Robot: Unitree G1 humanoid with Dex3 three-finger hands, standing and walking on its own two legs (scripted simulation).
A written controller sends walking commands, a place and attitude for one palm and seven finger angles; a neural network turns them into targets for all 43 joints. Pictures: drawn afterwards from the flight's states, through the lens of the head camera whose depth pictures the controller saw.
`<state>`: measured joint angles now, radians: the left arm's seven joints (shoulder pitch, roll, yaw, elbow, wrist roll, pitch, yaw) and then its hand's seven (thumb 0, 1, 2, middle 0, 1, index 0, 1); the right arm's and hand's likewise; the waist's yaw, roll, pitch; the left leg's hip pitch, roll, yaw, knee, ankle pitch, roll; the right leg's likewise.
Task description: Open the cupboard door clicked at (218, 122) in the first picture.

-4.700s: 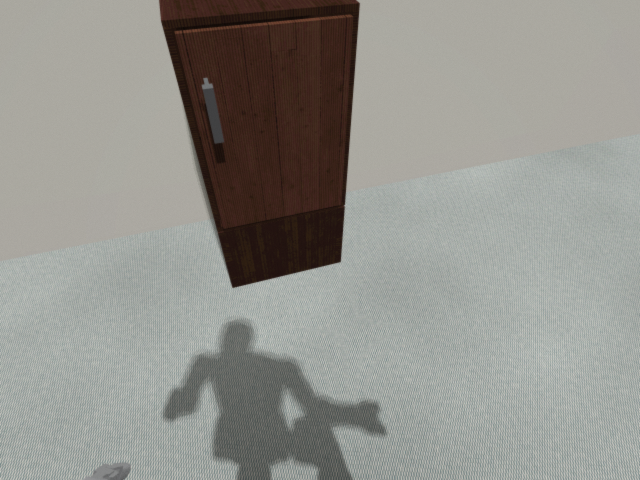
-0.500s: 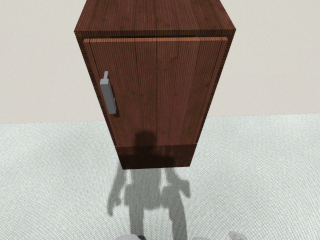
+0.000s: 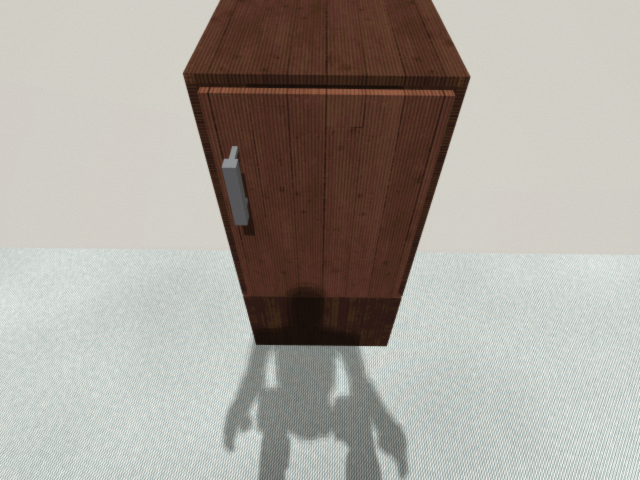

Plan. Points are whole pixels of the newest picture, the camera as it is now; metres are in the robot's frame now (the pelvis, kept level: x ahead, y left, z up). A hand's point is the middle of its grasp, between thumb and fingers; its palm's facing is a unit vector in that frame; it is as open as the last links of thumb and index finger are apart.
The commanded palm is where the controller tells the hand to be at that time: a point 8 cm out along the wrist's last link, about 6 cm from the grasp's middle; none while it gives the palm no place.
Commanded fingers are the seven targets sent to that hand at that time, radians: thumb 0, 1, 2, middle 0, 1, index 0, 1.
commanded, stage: come to a stop and stand still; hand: left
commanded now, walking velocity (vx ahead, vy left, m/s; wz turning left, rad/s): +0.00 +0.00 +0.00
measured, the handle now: (238, 186) +0.59 +0.21 -0.01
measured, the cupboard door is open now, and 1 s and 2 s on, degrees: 0 0 0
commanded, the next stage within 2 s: look again from close up in 0.48 s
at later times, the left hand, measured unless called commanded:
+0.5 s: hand out of the picture +0.02 +0.22 -0.18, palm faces +0.01 -0.98 -0.19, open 7.3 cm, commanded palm none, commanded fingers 0.00 0.90 0.90 -0.20 -0.30 -0.20 -0.30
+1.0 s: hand out of the picture -0.04 +0.22 -0.18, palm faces +0.01 -0.98 -0.18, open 7.3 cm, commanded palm none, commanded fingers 0.00 0.90 0.90 -0.20 -0.30 -0.20 -0.30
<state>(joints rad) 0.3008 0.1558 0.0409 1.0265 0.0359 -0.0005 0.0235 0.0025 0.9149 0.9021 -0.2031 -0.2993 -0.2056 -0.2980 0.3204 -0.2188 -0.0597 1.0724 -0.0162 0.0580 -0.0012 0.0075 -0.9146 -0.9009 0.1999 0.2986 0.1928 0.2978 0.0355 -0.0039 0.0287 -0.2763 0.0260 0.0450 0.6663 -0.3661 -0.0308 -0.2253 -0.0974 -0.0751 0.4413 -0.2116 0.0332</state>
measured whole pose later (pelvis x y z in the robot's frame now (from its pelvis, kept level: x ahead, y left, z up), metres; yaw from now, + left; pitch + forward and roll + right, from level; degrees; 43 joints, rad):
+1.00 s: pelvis -0.03 +0.05 -0.01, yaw -1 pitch -3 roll +0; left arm 0.33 0.13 -0.02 1.09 0.02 -0.01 0.04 0.00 0.91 0.90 -0.20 -0.30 -0.20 -0.30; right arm 0.32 -0.15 0.01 1.06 -0.01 -0.01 -0.02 0.01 -0.92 -0.90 0.20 0.30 0.20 0.30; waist 0.00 0.01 0.00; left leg -0.18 -0.04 0.09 0.48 -0.25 0.07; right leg -0.22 -0.07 -0.07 0.50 -0.23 0.02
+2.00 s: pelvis +0.06 +0.01 +0.00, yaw +4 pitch +0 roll -1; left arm 0.30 0.14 0.04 1.04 0.03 0.02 0.03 0.02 0.94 0.90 -0.20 -0.30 -0.20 -0.30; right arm 0.30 -0.12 0.00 1.07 -0.02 -0.03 -0.05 0.01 -0.94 -0.90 0.20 0.30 0.20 0.30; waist -0.01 -0.02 0.04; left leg -0.23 0.05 0.14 0.49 -0.25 0.03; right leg -0.38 -0.07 -0.06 0.80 -0.35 0.01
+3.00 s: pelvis +0.05 -0.02 -0.01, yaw +4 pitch +0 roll +0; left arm 0.33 0.12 -0.02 1.10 0.02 -0.03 0.04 0.00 0.91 0.90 -0.20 -0.30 -0.20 -0.30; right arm 0.33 -0.15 0.02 1.07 -0.02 -0.01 -0.02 0.01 -0.92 -0.90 0.20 0.30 0.20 0.30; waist -0.01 0.05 0.02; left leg -0.21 0.00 0.09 0.55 -0.33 0.03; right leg -0.21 0.00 -0.05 0.57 -0.36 -0.03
